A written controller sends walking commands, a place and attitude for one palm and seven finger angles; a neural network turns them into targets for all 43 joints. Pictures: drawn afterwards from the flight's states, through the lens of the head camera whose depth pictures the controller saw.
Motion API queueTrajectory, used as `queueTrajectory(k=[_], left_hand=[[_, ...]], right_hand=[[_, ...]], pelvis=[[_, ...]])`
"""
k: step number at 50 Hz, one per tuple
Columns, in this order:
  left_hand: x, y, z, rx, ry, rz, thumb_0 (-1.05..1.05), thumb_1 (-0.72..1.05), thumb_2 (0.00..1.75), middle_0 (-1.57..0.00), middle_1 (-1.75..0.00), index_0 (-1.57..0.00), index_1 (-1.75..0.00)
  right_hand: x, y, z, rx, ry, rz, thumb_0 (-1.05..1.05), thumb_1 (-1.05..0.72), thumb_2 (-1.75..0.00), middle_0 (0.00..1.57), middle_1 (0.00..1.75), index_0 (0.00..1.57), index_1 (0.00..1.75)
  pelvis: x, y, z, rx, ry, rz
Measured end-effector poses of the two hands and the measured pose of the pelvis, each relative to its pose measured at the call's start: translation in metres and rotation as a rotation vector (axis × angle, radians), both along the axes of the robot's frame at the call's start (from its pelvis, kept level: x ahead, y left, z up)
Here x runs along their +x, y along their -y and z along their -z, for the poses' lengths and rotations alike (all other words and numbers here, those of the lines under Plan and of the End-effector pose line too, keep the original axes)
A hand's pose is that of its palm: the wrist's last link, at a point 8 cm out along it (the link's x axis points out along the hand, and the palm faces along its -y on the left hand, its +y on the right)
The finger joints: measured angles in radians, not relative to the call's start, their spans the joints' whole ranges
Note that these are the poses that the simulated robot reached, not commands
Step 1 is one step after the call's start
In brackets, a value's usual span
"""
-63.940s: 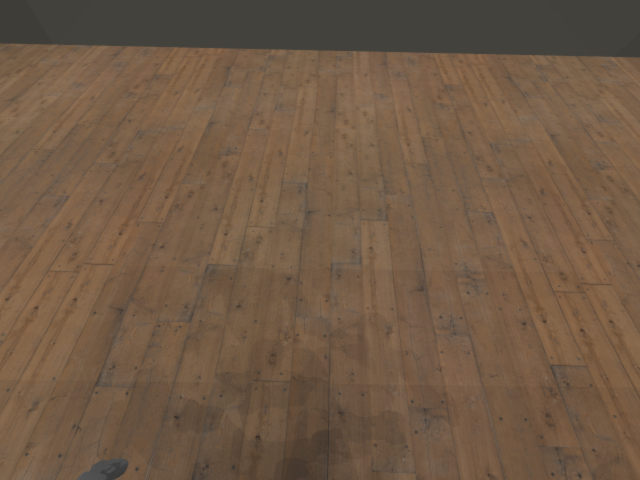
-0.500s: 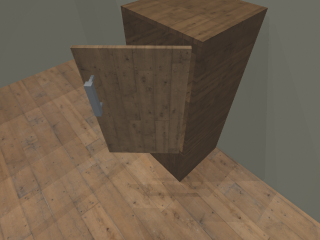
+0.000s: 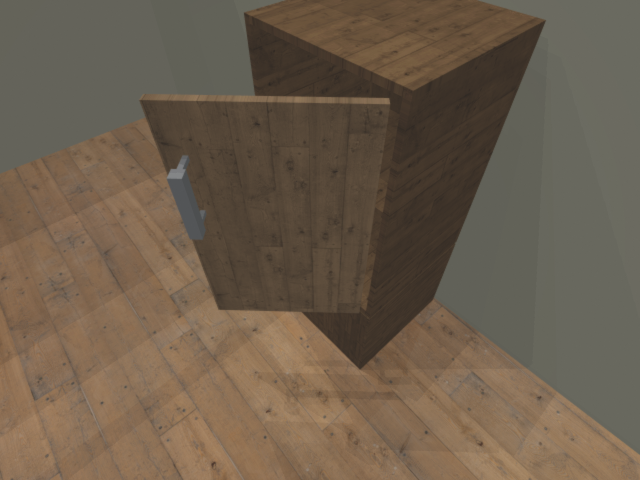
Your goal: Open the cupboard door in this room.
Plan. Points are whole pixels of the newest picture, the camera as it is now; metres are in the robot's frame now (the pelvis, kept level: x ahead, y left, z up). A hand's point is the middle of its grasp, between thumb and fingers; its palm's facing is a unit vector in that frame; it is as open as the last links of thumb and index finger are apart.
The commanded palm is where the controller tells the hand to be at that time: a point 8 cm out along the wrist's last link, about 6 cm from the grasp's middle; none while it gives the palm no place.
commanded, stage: look again from close up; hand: left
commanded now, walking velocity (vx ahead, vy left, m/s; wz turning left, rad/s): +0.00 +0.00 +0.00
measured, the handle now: (191, 198) +0.55 +0.26 +0.01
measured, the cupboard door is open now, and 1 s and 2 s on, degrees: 46 46 46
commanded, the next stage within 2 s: raise the hand with hooked fingers in 0.20 s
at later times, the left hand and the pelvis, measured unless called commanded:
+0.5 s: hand (178, 436) +0.18 +0.19 -0.03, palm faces +0.21 -0.97 -0.13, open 7.5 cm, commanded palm +0.12 +0.23 -0.06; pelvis -0.01 +0.01 -0.02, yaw +3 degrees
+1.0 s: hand (162, 436) +0.18 +0.21 -0.03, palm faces -0.02 -1.00 -0.06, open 10.3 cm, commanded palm +0.14 +0.27 -0.02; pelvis -0.05 +0.00 -0.08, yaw +4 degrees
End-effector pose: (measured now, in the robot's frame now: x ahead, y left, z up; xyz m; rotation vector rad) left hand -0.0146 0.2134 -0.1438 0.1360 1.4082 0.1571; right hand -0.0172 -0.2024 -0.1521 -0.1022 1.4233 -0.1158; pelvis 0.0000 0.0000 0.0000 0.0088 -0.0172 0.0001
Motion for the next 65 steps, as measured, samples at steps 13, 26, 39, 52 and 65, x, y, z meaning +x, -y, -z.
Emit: queueTrajectory(k=[13, 26, 39, 52, 65], left_hand=[[0.007, -0.002, 0.0, 0.0, 0.0, 0.001, 0.02, 0.92, 0.9, -0.2, -0.3, -0.2, -0.3], [0.176, -0.018, -0.134, 0.039, 1.105, 0.014, 0.04, 0.86, 0.86, -0.2, -0.35, -0.21, -0.35], [0.134, -0.022, -0.088, -0.081, 1.304, 0.086, 0.01, 0.54, 0.74, -0.23, -0.53, -0.24, -0.53], [0.179, -0.048, -0.122, -0.115, 1.343, 0.212, 0.01, 0.23, 0.61, -0.25, -0.72, -0.25, -0.72], [0.188, -0.081, -0.14, -0.048, 1.37, 0.168, 0.01, -0.07, 0.48, -0.27, -0.92, -0.27, -0.92]], right_hand=[[0.007, 0.003, -0.001, -0.011, 0.004, -0.001, 0.01, -0.91, -0.9, 0.2, 0.3, 0.2, 0.3], [0.108, 0.05, -0.032, -0.146, 0.631, -0.074, 0.02, -0.92, -0.89, 0.2, 0.3, 0.2, 0.3], [0.217, 0.037, -0.059, -0.152, 1.008, -0.263, 0.01, -0.9, -0.9, 0.2, 0.3, 0.2, 0.3], [0.139, -0.007, 0.006, -0.019, 0.725, -0.209, 0.02, -0.9, -0.89, 0.21, 0.3, 0.21, 0.3], [0.109, 0.035, -0.018, -0.172, 0.665, -0.164, 0.02, -0.9, -0.9, 0.2, 0.3, 0.2, 0.3]], pelvis=[[0.006, 0.0, 0.0, 0.0, 0.001, 0.0], [-0.017, -0.005, 0.02, 0.005, -0.095, -0.044], [-0.043, 0.006, 0.082, -0.007, -0.217, -0.042], [-0.052, -0.002, 0.078, -0.05, -0.227, -0.06], [-0.043, -0.014, 0.061, -0.037, -0.212, -0.043]])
